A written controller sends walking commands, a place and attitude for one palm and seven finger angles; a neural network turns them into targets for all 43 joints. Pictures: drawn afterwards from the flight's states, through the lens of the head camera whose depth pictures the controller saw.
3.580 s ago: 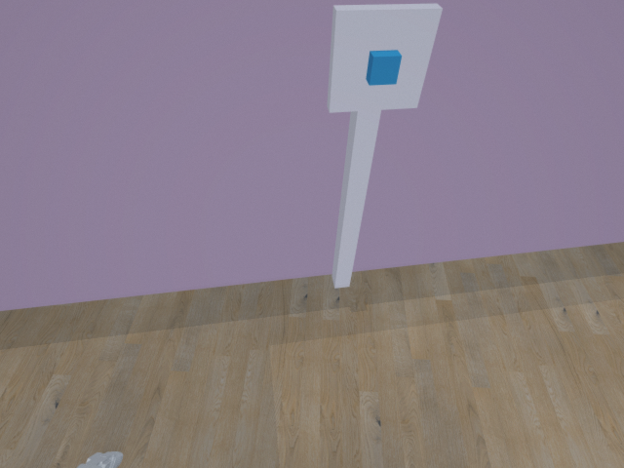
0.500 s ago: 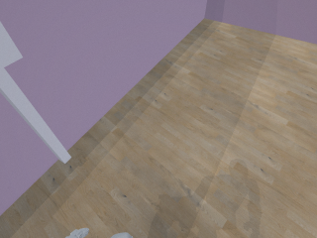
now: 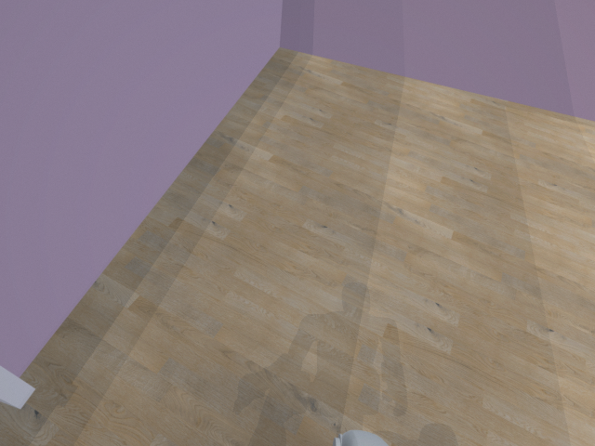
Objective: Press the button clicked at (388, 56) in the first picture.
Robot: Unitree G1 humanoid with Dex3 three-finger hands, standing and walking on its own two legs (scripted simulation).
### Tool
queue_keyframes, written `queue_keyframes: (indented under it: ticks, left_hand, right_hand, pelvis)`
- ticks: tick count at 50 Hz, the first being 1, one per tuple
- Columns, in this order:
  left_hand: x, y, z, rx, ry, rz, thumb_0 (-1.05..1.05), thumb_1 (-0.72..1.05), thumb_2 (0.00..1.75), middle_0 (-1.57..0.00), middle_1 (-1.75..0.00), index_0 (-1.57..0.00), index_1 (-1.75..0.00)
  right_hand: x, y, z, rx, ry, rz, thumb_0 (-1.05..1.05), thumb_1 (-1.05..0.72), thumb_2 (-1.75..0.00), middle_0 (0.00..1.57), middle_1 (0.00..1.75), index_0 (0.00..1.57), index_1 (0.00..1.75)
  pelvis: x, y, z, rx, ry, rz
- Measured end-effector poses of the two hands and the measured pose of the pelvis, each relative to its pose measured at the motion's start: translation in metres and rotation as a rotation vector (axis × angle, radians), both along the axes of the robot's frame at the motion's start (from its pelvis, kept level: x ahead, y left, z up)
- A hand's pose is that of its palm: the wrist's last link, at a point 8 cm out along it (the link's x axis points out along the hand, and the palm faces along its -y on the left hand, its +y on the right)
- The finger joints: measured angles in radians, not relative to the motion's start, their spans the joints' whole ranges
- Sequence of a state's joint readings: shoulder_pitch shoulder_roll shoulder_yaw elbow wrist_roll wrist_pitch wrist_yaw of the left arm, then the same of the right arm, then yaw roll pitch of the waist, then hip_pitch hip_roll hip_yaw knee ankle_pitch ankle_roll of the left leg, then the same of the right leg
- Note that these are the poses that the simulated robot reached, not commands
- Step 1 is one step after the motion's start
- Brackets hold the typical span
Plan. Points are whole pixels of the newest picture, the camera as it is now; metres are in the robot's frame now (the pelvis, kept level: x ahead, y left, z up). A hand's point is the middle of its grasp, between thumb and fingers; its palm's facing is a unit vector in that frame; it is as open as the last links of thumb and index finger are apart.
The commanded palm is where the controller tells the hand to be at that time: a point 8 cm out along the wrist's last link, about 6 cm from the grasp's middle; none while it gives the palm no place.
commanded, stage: walk to a spot facing it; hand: left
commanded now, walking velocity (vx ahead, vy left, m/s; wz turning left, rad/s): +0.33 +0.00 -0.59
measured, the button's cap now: out of the picture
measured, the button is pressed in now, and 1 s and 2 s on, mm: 0 0 0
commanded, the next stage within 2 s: turn to face it in 0.60 s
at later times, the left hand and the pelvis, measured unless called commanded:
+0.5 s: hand (261, 322) +0.36 +0.08 -0.17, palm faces -0.28 -0.93 -0.22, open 7.3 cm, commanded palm none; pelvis +0.21 -0.07 -0.02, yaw -15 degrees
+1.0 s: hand (251, 293) +0.43 +0.11 -0.19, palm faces -0.23 -0.96 -0.15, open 7.4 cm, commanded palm none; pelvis +0.38 -0.06 -0.01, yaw -18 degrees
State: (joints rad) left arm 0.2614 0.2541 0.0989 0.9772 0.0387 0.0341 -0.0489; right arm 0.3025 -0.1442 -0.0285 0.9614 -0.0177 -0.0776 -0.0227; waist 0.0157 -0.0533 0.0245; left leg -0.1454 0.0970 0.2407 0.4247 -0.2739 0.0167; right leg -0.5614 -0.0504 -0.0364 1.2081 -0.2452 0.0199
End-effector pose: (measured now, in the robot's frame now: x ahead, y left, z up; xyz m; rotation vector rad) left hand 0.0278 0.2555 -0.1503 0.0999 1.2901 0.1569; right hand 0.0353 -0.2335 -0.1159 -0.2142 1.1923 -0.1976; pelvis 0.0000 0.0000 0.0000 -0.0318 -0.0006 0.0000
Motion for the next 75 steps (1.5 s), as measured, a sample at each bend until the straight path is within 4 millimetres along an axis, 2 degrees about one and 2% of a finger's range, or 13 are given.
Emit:
queue_keyframes:
  ticks: [5, 11, 15, 18, 24, 30, 37, 42, 45, 50, 64, 68, 75]
  left_hand:
    - [0.096, -0.011, 0.006, -0.005, -0.076, -0.107, 0.0, 0.91, 0.9, -0.2, -0.29, -0.19, -0.29]
    - [0.217, -0.057, 0.005, -0.02, -0.141, -0.27, 0.0, 0.91, 0.9, -0.2, -0.29, -0.19, -0.29]
    - [0.295, -0.099, -0.002, -0.019, -0.215, -0.365, 0.0, 0.91, 0.9, -0.2, -0.3, -0.19, -0.29]
    - [0.33, -0.119, -0.007, -0.006, -0.268, -0.383, 0.0, 0.91, 0.9, -0.2, -0.3, -0.2, -0.29]
    - [0.336, -0.128, 0.005, 0.028, -0.164, -0.392, 0.0, 0.91, 0.9, -0.2, -0.3, -0.2, -0.29]
    - [0.343, -0.113, 0.017, 0.074, -0.092, -0.357, -0.01, 0.93, 0.9, -0.2, -0.3, -0.2, -0.29]
    - [0.35, -0.098, 0.01, 0.065, 0.0, -0.305, 0.0, 0.91, 0.9, -0.2, -0.3, -0.2, -0.29]
    - [0.359, -0.089, -0.011, 0.039, 0.098, -0.272, 0.0, 0.91, 0.9, -0.2, -0.3, -0.2, -0.29]
    - [0.372, -0.088, -0.02, 0.026, 0.139, -0.275, 0.0, 0.91, 0.9, -0.2, -0.3, -0.2, -0.29]
    - [0.409, -0.096, -0.015, -0.002, 0.115, -0.279, 0.0, 0.91, 0.9, -0.2, -0.3, -0.2, -0.29]
    - [0.512, -0.124, 0.016, 0.058, -0.152, -0.24, 0.0, 0.91, 0.9, -0.2, -0.3, -0.2, -0.29]
    - [0.516, -0.137, 0.025, 0.1, -0.234, -0.218, 0.0, 0.91, 0.9, -0.2, -0.3, -0.2, -0.29]
    - [0.478, -0.142, 0.04, 0.124, -0.218, -0.131, 0.0, 0.9, 0.9, -0.2, -0.3, -0.2, -0.29]
  right_hand:
    - [-0.041, 0.002, -0.007, 0.018, 0.162, -0.139, 0.0, -0.92, -0.89, 0.2, 0.3, 0.2, 0.3]
    - [-0.073, 0.01, -0.017, 0.072, 0.344, -0.296, 0.01, -0.91, -0.89, 0.2, 0.3, 0.2, 0.3]
    - [-0.072, 0.009, -0.029, 0.124, 0.442, -0.379, 0.01, -0.91, -0.89, 0.2, 0.3, 0.2, 0.3]
    - [-0.046, -0.005, -0.043, 0.15, 0.447, -0.41, 0.01, -0.91, -0.89, 0.2, 0.3, 0.2, 0.3]
    - [0.085, -0.055, -0.043, 0.109, 0.171, -0.375, 0.01, -0.91, -0.89, 0.2, 0.3, 0.2, 0.29]
    - [0.21, -0.086, -0.026, 0.087, -0.075, -0.31, 0.01, -0.91, -0.9, 0.19, 0.3, 0.2, 0.29]
    - [0.316, -0.096, -0.01, 0.061, -0.178, -0.241, 0.01, -0.91, -0.9, 0.19, 0.3, 0.2, 0.29]
    - [0.371, -0.088, -0.01, 0.025, -0.196, -0.211, 0.01, -0.91, -0.9, 0.19, 0.3, 0.2, 0.29]
    - [0.38, -0.077, -0.011, 0.019, -0.165, -0.214, 0.0, -0.91, -0.9, 0.2, 0.3, 0.2, 0.29]
    - [0.359, -0.058, -0.015, 0.041, -0.039, -0.262, 0.0, -0.92, -0.89, 0.2, 0.3, 0.2, 0.3]
    - [0.306, -0.092, -0.026, 0.064, 0.175, -0.282, 0.0, -0.91, -0.89, 0.2, 0.3, 0.2, 0.3]
    - [0.312, -0.115, -0.042, 0.089, 0.172, -0.252, 0.01, -0.91, -0.89, 0.2, 0.3, 0.2, 0.3]
    - [0.359, -0.146, -0.036, 0.085, 0.121, -0.126, 0.01, -0.91, -0.9, 0.2, 0.3, 0.2, 0.29]
  pelvis:
    - [0.037, 0.001, -0.001, 0.013, 0.001, -0.06]
    - [0.089, -0.013, -0.011, 0.027, 0.001, -0.132]
    - [0.132, -0.036, -0.027, 0.029, -0.002, -0.18]
    - [0.158, -0.055, -0.037, 0.038, -0.015, -0.208]
    - [0.2, -0.071, -0.018, 0.036, -0.019, -0.262]
    - [0.244, -0.077, -0.007, 0.038, -0.002, -0.305]
    - [0.3, -0.074, -0.006, 0.023, 0.006, -0.339]
    - [0.347, -0.065, -0.016, 0.0, -0.002, -0.336]
    - [0.365, -0.061, -0.017, 0.02, -0.019, -0.338]
    - [0.384, -0.055, -0.008, 0.012, -0.014, -0.305]
    - [0.39, -0.085, -0.007, 0.021, 0.025, -0.155]
    - [0.386, -0.105, -0.015, 0.04, 0.023, -0.108]
    - [0.383, -0.12, -0.005, 0.064, 0.0, 0.001]
